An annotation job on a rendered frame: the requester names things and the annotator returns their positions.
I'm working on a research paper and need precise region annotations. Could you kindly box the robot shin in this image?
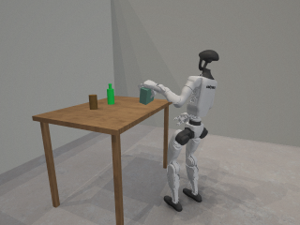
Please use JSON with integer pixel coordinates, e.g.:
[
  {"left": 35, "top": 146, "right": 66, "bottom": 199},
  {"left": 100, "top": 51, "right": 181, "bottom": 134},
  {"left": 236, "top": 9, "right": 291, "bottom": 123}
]
[
  {"left": 167, "top": 164, "right": 180, "bottom": 203},
  {"left": 186, "top": 157, "right": 199, "bottom": 195}
]

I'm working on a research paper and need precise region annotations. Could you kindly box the right robot shin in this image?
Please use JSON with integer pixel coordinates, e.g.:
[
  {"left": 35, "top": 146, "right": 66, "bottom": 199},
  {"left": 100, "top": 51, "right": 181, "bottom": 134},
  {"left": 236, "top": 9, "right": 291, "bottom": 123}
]
[{"left": 186, "top": 157, "right": 199, "bottom": 195}]

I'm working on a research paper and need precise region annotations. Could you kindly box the table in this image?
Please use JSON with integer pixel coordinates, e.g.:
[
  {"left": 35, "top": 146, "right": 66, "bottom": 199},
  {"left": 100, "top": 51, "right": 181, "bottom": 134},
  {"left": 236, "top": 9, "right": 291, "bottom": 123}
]
[{"left": 32, "top": 96, "right": 173, "bottom": 225}]

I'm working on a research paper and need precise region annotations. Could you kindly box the left robot shin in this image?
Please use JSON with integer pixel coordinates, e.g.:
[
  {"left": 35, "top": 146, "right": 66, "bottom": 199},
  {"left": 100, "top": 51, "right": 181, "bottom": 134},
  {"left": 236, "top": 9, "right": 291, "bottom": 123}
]
[{"left": 167, "top": 164, "right": 180, "bottom": 203}]

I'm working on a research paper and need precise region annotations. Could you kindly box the left robot upper arm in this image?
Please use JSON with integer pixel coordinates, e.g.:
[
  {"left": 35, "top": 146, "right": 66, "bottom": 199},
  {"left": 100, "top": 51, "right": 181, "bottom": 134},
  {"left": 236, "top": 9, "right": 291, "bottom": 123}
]
[{"left": 172, "top": 76, "right": 202, "bottom": 108}]

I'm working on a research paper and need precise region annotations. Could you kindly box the sponge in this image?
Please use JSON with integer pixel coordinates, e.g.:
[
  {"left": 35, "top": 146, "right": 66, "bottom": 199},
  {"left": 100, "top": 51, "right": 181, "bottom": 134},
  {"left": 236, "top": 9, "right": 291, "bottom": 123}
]
[{"left": 139, "top": 87, "right": 154, "bottom": 105}]

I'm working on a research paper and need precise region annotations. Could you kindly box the right robot upper arm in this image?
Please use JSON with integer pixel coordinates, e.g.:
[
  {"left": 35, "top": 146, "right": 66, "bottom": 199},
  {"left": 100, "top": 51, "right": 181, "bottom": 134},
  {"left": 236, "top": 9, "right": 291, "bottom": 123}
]
[{"left": 209, "top": 81, "right": 218, "bottom": 109}]

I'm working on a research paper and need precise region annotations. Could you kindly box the right robot hand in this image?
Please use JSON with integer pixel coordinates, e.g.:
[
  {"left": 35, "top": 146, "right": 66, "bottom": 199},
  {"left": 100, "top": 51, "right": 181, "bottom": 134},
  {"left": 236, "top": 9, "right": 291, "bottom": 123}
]
[{"left": 173, "top": 112, "right": 190, "bottom": 126}]

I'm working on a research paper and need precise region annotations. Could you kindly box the left robot hand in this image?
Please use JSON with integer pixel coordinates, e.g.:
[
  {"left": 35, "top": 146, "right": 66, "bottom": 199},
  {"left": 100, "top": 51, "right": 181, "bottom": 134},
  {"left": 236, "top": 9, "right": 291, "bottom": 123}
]
[{"left": 138, "top": 80, "right": 157, "bottom": 98}]

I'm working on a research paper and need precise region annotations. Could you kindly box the left robot forearm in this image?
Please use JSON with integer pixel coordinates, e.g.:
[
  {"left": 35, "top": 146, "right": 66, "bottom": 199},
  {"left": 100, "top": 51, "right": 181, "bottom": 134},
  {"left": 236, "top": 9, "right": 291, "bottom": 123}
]
[{"left": 154, "top": 83, "right": 181, "bottom": 104}]

